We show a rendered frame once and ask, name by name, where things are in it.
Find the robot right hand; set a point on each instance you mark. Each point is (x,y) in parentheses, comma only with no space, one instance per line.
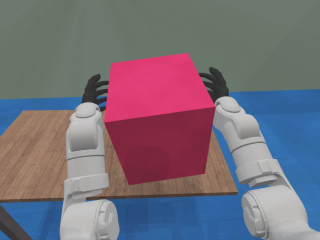
(218,85)

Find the robot left hand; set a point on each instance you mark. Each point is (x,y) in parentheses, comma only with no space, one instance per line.
(90,94)

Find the robot right upper arm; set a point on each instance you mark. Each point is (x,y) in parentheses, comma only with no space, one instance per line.
(275,213)

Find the carton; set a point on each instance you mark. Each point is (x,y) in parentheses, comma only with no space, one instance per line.
(159,117)

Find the right robot forearm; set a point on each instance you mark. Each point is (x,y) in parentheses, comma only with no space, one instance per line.
(254,162)

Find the robot left upper arm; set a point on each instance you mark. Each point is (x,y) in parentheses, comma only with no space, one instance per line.
(90,220)

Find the table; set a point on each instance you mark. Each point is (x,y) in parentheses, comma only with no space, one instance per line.
(33,168)

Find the left robot forearm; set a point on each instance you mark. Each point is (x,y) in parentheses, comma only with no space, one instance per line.
(85,151)

